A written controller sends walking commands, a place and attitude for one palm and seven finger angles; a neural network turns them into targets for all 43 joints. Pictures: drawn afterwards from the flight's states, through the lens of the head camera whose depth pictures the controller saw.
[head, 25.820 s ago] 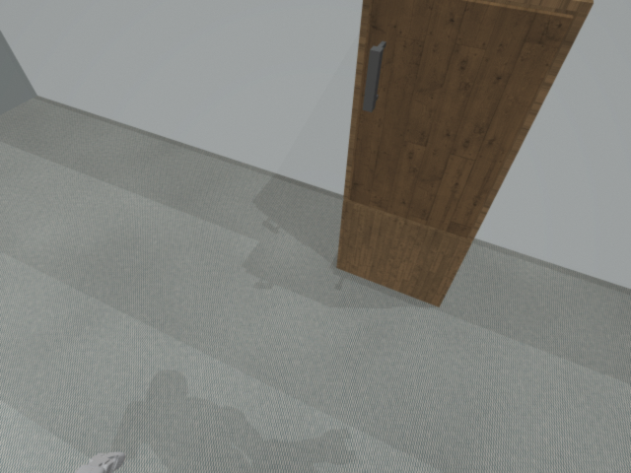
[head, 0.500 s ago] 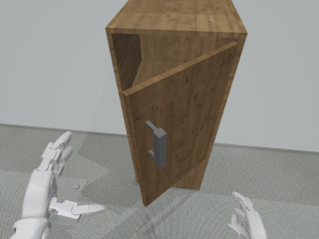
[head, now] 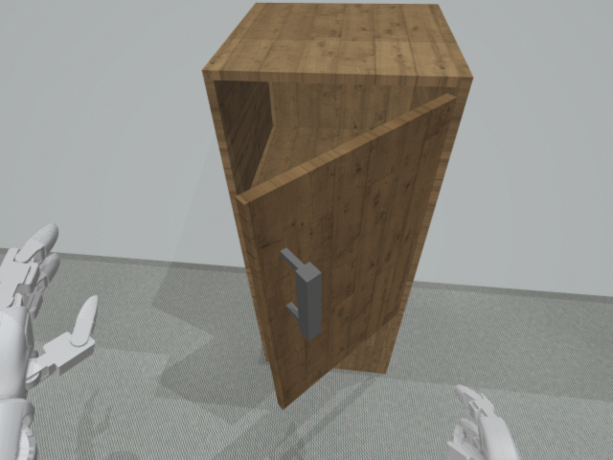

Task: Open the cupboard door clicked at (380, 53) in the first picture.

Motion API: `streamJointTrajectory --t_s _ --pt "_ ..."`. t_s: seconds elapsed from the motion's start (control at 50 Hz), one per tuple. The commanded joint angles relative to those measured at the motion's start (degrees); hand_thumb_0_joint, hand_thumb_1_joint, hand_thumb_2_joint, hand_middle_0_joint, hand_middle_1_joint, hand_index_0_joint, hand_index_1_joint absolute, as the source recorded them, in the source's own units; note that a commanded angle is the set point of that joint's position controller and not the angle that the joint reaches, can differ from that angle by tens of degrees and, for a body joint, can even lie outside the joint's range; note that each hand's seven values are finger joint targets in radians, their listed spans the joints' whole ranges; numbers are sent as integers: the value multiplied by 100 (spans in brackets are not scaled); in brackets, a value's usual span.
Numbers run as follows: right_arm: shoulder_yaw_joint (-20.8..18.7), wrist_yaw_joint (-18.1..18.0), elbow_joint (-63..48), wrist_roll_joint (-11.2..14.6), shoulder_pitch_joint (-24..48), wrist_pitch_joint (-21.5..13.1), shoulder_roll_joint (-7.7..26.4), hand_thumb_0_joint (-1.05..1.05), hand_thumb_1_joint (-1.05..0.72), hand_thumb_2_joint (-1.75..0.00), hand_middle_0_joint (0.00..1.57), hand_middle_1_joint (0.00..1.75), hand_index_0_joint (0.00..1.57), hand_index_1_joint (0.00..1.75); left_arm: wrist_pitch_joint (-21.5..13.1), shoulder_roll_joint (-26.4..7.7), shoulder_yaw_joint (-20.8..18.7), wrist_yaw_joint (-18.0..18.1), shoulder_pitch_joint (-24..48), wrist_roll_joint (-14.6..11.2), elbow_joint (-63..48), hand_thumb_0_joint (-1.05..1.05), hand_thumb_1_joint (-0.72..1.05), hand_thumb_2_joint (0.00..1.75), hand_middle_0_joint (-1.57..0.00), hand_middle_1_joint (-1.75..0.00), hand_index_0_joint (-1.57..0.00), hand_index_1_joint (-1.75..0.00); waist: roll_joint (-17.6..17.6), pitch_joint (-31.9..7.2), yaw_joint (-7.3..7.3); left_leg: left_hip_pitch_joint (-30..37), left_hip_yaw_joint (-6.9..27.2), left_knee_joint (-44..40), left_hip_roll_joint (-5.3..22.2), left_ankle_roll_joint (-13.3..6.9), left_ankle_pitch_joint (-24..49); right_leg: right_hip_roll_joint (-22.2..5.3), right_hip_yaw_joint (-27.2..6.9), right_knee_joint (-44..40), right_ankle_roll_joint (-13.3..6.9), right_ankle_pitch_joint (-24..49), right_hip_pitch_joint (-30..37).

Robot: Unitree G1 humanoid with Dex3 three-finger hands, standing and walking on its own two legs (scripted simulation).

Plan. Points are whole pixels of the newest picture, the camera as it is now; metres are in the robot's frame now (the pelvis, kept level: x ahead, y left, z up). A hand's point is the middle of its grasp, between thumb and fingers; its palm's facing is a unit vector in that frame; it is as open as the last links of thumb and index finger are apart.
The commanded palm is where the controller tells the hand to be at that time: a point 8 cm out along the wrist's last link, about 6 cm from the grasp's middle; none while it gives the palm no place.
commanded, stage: draw the hand back to the body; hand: left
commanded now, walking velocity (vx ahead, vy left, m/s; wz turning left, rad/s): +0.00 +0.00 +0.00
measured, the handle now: (299, 294) +0.32 +0.06 +0.06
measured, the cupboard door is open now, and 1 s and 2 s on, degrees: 46 46 46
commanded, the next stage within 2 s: step back with the hand held close in 0.38 s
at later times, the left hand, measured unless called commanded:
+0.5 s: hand (83, 336) +0.18 +0.25 +0.15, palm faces +0.45 -0.80 -0.40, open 7.4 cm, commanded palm +0.13 +0.29 +0.17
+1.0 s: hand (54, 372) +0.15 +0.26 +0.14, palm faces +0.33 -0.79 -0.51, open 7.4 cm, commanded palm +0.09 +0.31 +0.17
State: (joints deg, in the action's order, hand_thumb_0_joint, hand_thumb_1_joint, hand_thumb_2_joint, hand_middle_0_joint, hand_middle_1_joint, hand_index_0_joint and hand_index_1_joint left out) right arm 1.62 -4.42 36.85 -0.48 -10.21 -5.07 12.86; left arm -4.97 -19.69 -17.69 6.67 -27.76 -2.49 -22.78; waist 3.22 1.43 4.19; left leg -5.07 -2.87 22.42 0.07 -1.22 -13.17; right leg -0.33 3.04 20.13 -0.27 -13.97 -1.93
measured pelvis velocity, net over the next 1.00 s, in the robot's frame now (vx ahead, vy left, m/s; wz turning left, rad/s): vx -0.06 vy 0.01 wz -0.02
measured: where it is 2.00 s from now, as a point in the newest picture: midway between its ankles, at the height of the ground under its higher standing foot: outside the picture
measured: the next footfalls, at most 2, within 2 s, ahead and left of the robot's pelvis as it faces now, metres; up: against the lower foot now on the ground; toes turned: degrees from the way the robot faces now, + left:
right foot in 1.76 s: -0.27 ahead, -0.09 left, +0.00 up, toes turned -2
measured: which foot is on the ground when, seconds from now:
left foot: down 0.00-1.00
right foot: down 0.00-1.00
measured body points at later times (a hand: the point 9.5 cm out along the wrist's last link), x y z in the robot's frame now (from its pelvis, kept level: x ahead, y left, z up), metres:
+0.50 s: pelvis -0.01 -0.01 +0.00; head -0.02 -0.03 +0.45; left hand +0.15 +0.29 +0.17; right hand +0.18 -0.23 -0.09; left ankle -0.01 +0.10 -0.74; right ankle -0.03 -0.11 -0.75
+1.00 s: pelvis -0.06 +0.01 -0.01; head -0.03 +0.02 +0.44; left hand +0.12 +0.30 +0.17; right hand +0.12 -0.24 -0.08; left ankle -0.01 +0.10 -0.75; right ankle -0.03 -0.11 -0.74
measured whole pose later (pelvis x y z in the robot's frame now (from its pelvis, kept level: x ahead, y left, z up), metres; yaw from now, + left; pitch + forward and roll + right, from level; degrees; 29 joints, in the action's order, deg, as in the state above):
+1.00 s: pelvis -0.06 +0.01 -0.01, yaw -1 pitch +0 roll -1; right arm -0.4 -5.3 30.9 1.0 -9.5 -0.1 13.1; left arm -8.2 -24.9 -22.3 7.5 -33.1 -2.3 -30.3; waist 0.5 3.2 0.5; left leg -18.4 -3.8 28.2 0.6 -2.3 -10.3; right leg -0.2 2.2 25.9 0.4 -10.7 -15.5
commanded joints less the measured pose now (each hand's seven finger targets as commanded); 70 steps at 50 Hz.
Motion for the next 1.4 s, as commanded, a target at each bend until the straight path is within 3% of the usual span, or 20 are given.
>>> streamJointTrajectory --t_s 0.0,0.14,0.26,0.46,0.48,0.5,0.54,0.58,0.66,0.72,0.78,0.9,1.02,1.1,1.16,1.22,1.26,1.3,1.34,1.38 --pt "-269 -56 -859 25 773 -272 605 0 -90 -90 20 30 20 30 -356 -949 -777 117 513 -63 -972 0 90 90 -20 -30 -20 -30 31 -350 -19 279 209 -260 143 39 1505 47 -114 -314 -83 1258 -242" --pt "-304 -33 -875 18 790 -269 633 0 -90 -90 20 30 20 30 -351 -963 -694 92 556 -56 -1058 0 90 90 -20 -30 -20 -30 -103 -458 -16 356 193 -256 126 2 1489 51 -141 -358 -63 1307 -214" --pt "-286 -57 -839 19 815 -336 614 0 -90 -90 20 30 20 30 -387 -1153 -866 120 590 -48 -1196 0 90 90 -20 -30 -20 -30 212 -463 15 340 205 -259 102 32 1378 37 -157 -397 -97 1208 -183" --pt "-315 -71 -812 30 839 -353 615 0 -90 -90 20 30 20 30 -422 -996 -730 73 615 -81 -953 0 90 90 -20 -30 -20 -30 -29 -303 -19 367 170 -290 104 -10 1065 40 -202 -544 -61 922 -340" --pt "-293 -68 -865 31 879 -399 608 0 -90 -90 20 30 20 30 -496 -1070 -663 88 1142 -69 -1554 0 90 90 -20 -30 -20 -30 135 -525 -49 456 195 -262 81 -20 1129 18 -221 -494 -52 1032 -281" --pt "-268 -88 -1047 106 771 -284 725 0 -90 -90 20 30 20 30 -672 -1807 -1437 128 1223 -69 -1556 0 90 90 -20 -30 -20 -30 17 44 -263 11 310 -63 173 -125 865 -195 -608 -744 -25 1222 -987" --pt "-304 -67 -1021 66 732 -100 665 0 -90 -90 20 30 20 30 -610 -1166 -959 16 224 -41 -1018 0 90 90 -20 -30 -20 -30 -359 -193 -278 -3 306 118 185 -118 995 -339 -541 -638 -10 1470 -984" --pt "-334 -78 -1103 67 712 -2 699 0 -90 -90 20 30 20 30 -618 -1143 -934 10 -3 -38 -1139 0 90 90 -20 -30 -20 -30 -49 -488 -294 -12 284 137 242 -91 1449 -363 -429 -399 4 1848 -838" --pt "-406 -113 -1225 100 705 164 696 0 -90 -90 20 30 20 30 -585 -1310 -1099 62 -313 -65 -1305 0 90 90 -20 -30 -20 -30 -72 -966 -299 -6 267 251 343 -69 2148 -384 -365 -52 45 2478 -669" --pt "-445 -116 -1358 146 661 252 680 0 -90 -90 20 30 20 30 -553 -1381 -1173 99 -392 -78 -1452 0 90 90 -20 -30 -20 -30 -409 -1082 -314 -126 263 325 403 -50 2188 -365 -391 112 70 2574 -677" --pt "-466 -142 -1398 154 646 286 668 0 -90 -90 20 30 20 30 -567 -1468 -1257 164 -494 -73 -1605 0 90 90 -20 -30 -20 -30 -200 -1138 -316 -283 275 336 434 -57 2065 -394 -442 239 55 2470 -694" --pt "-471 -144 -1479 145 589 225 723 0 -90 -90 20 30 20 30 -637 -1467 -1280 249 -542 -29 -1866 0 90 90 -20 -30 -20 -30 84 -935 -320 -976 526 77 576 -112 1177 -256 -465 426 48 1384 -748" --pt "-471 -123 -1501 126 493 69 773 0 -90 -90 20 30 20 30 -816 -1416 -1358 305 -517 59 -1881 0 90 90 -20 -30 -20 -30 227 -574 -375 -2202 845 -386 741 -265 -1124 -156 -546 667 30 139 -568" --pt "-468 -128 -1495 87 447 -93 823 0 -90 -90 20 30 20 30 -926 -1352 -1408 316 -335 160 -1945 0 90 90 -20 -30 -20 -30 625 -499 -364 -3162 1226 -901 1009 -413 -2251 89 -356 1393 90 -85 1" --pt "-500 -114 -1475 88 431 -201 801 0 -90 -90 20 30 20 30 -989 -1423 -1521 312 -339 210 -1987 0 90 90 -20 -30 -20 -30 670 -616 -338 -3380 1295 -840 1058 -496 -2374 184 -426 1669 86 180 233" --pt "-511 -76 -1407 60 323 -259 754 0 -90 -90 20 30 20 30 -1035 -1382 -1508 283 -307 208 -1967 0 90 90 -20 -30 -20 -30 65 -452 -398 -3310 1003 -198 718 -389 -2423 -37 -943 1107 -46 -314 -313" --pt "-543 -48 -1264 36 234 -238 727 0 -90 -90 20 30 20 30 -1026 -1385 -1369 299 -141 150 -2062 0 90 90 -20 -30 -20 -30 -597 -304 -474 -2023 584 1103 213 -65 -1720 -679 -1742 -151 -410 -1362 -2016" --pt "-489 -11 -1042 26 186 -210 596 0 -90 -90 20 30 20 30 -1004 -1344 -1203 377 8 126 -1956 0 90 90 -20 -30 -20 -30 -1136 -474 -516 -992 362 2296 -29 99 -873 -1330 -1976 -507 -693 -989 -2952" --pt "-463 -19 -976 27 258 -171 542 0 -90 -90 20 30 20 30 -986 -1444 -1277 421 90 131 -1937 0 90 90 -20 -30 -20 -30 -1145 -591 -515 -805 360 2100 4 74 -790 -1304 -1604 -287 -607 -325 -2890" --pt "-465 -94 -1007 25 379 -150 649 0 -90 -90 20 30 20 30 -970 -1521 -1370 435 75 121 -2016 0 90 90 -20 -30 -20 -30 -342 -327 -506 -1219 864 644 351 -76 -806 -631 -1132 321 -249 -356 -2613"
